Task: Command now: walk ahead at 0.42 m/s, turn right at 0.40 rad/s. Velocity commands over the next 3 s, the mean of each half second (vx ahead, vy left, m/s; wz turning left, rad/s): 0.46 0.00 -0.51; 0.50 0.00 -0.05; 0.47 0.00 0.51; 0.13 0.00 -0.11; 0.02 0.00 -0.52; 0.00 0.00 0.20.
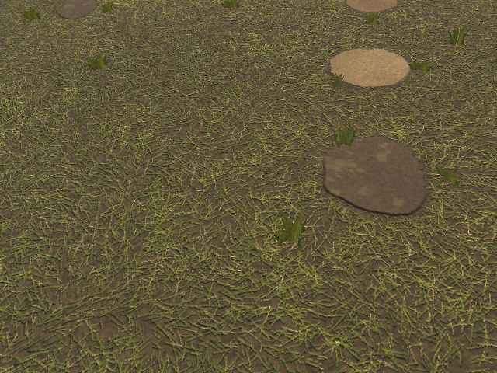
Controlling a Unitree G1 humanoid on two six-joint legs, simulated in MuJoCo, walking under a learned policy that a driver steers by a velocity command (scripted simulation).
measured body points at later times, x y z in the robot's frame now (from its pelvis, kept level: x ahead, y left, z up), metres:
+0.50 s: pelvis +0.22 +0.03 -0.01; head +0.25 +0.02 +0.44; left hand +0.46 +0.24 -0.10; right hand +0.19 -0.26 -0.13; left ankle +0.19 +0.16 -0.75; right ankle +0.27 -0.14 -0.68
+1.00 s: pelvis +0.47 -0.12 -0.01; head +0.50 -0.13 +0.44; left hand +0.62 +0.13 -0.12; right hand +0.53 -0.42 -0.12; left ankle +0.64 +0.01 -0.68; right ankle +0.42 -0.19 -0.75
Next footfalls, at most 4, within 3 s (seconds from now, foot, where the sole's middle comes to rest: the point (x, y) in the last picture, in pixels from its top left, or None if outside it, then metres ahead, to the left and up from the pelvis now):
0.22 left None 0.23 0.15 -0.79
0.70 right None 0.46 -0.20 -0.79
1.24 left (320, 293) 0.80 -0.06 -0.79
1.68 right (374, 228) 1.06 -0.24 -0.79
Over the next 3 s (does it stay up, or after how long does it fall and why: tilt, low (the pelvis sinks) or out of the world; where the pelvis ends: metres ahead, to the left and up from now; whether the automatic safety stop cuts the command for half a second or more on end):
stays up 0.94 -0.13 -0.02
